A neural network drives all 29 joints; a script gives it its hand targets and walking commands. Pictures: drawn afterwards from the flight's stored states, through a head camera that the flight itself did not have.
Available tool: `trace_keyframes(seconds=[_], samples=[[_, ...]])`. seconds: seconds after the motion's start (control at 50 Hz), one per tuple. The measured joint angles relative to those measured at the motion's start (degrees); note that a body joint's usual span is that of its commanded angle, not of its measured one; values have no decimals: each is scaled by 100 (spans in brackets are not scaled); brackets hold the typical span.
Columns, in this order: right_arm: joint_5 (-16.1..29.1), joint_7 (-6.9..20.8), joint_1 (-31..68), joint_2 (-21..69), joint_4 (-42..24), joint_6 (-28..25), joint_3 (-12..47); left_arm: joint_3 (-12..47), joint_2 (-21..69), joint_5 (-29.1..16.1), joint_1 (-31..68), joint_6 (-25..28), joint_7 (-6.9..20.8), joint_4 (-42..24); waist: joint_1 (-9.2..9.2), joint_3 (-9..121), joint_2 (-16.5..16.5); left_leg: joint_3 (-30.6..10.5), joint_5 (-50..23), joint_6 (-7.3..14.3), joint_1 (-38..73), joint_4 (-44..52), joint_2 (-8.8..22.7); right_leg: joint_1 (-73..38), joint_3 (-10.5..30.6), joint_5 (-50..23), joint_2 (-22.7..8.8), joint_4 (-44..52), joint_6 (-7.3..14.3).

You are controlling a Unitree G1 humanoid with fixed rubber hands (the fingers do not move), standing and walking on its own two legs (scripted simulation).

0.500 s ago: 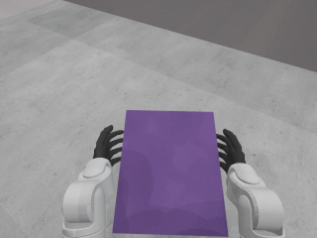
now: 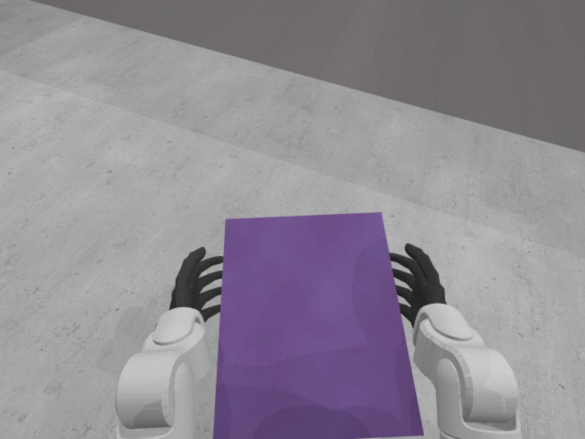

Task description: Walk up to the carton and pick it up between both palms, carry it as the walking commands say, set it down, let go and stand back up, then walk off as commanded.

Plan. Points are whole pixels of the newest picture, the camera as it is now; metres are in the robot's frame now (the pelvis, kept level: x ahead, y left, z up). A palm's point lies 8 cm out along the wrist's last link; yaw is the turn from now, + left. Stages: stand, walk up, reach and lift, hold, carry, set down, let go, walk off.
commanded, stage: carry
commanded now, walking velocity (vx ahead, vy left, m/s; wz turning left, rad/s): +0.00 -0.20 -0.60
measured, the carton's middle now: (307, 333) +0.25 +0.02 +0.00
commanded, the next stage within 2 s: none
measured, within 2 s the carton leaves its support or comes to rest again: neither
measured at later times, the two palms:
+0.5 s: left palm (409, 346) +0.22 -0.10 +0.06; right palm out of the picture +0.16 -0.37 +0.08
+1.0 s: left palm (579, 416) +0.16 -0.26 +0.08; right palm out of the picture +0.04 -0.51 +0.09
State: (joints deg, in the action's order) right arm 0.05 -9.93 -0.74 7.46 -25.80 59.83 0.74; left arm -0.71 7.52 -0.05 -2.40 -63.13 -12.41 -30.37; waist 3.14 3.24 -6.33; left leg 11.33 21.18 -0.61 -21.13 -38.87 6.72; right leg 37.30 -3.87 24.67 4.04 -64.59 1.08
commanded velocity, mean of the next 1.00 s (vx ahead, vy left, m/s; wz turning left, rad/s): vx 0.00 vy -0.08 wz -0.24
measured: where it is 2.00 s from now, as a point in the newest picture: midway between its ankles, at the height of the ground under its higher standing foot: outside the picture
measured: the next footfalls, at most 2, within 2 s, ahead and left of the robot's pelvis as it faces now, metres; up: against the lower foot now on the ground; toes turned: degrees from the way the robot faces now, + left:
right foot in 0.16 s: +0.08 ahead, -0.24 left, +0.00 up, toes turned -13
left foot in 0.48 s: +0.02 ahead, -0.10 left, +0.00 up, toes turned -7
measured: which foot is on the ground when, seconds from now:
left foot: down 0.00-0.18, up 0.20-0.46, down 0.48-0.76, up 0.78-1.00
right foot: up 0.00-0.14, down 0.16-0.50, up 0.52-0.72, down 0.74-1.00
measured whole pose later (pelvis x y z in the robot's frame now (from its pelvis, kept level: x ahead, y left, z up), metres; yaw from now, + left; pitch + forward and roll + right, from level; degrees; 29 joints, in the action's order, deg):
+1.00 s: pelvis -0.12 -0.28 +0.00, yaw -21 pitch +2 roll -1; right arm -0.4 -12.7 1.7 7.3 -24.7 66.5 -1.2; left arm -0.4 7.4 1.5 0.6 -63.7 -9.9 -22.1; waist -3.1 5.3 2.0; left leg 6.2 25.7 -3.7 -21.7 -42.9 4.8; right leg 22.9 -4.5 15.9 1.3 -36.5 2.6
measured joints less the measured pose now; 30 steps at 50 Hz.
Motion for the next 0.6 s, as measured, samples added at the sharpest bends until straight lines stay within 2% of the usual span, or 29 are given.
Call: trace_keyframes(seconds=[0.04, 0.12, 0.16, 0.18, 0.2, 0.24, 0.28, 0.38, 0.46, 0.48, 0.5, 0.52, 0.56, 0.6], samples=[[-49, 20, -77, 5, -70, -17, -1, 18, -10, -22, 88, -73, -10, -2, 31, -32, 227, 133, -79, -136, 198, 154, 228, -75, 154, -175, -362, 135, -120], [-134, -24, -106, 2, -322, -8, 30, -7, -22, -65, 318, -147, 39, -75, -2, -57, 580, 381, -66, -486, 441, 118, 766, -648, 310, -309, -828, 1732, -246], [-167, -69, -116, 3, -423, 60, 14, -2, -24, -77, 417, -163, 83, -16, -58, 26, 718, 419, 36, -705, 450, -97, 1082, -1037, 228, -502, -854, 2520, -288], [-193, -85, -114, 2, -470, 99, -26, 37, -22, -62, 467, -134, 111, 69, -108, 48, 849, 352, 117, -767, 395, -299, 1293, -1102, 125, -1181, -729, 2702, -318], [-213, -91, -113, -2, -494, 146, -109, 103, -18, -41, 534, -90, 134, 228, -207, 43, 960, 130, 402, -738, 254, -632, 1360, -1068, 27, -1319, -629, 2561, -273], [-221, -101, -77, -4, -449, 298, -284, 207, -16, 23, 665, -55, 176, 598, -415, -14, 929, -266, 1438, -713, -103, -1484, 1020, -992, -54, -1010, -639, 2254, -110], [-195, -118, 28, -8, -269, 461, -344, 203, -17, 99, 650, -82, 213, 809, -507, -69, 837, -336, 1736, -665, -359, -2008, 619, -938, 21, -949, -568, 2286, 45], [-3, -195, 224, -13, -72, 534, -266, 106, -17, 214, 433, -137, 231, 590, -596, -240, 744, -374, 980, -438, -743, -1832, -20, -767, 71, -1353, -90, 2650, 363], [46, -210, 372, -14, -46, 382, -205, 18, -17, 213, 430, -18, 229, 416, -486, -319, 539, -383, 739, -277, -611, -968, -352, -675, -60, -1674, 293, 2986, 588], [62, -207, 408, -13, -25, 336, -178, -23, -18, 200, 430, -15, 217, 345, -438, -314, 409, -370, 493, -119, -491, -577, -425, -654, -61, -1763, 367, 3079, 625], [82, -201, 441, -11, 61, 251, -122, -107, -19, 170, 431, -30, 199, 272, -364, -341, 138, -291, 23, 88, -390, -290, -474, -661, 38, -1828, 370, 3138, 561], [86, -191, 463, -9, 138, 196, -76, -161, -19, 144, 393, -37, 181, 220, -292, -333, -52, -200, -213, 203, -310, -105, -456, -601, 97, -1504, 374, 3006, 371], [38, -120, 424, -12, 217, 166, -66, -128, -16, 112, 283, -37, 110, 208, -194, -191, -34, -141, -337, 223, -270, 69, -255, -253, -51, -493, 310, 1834, 15], [4, -39, 296, -10, 207, 128, -119, -37, -18, 102, 287, -79, 41, 247, -126, -110, 136, -144, -406, 131, -158, 271, -75, -128, -65, -412, 72, 803, -89]])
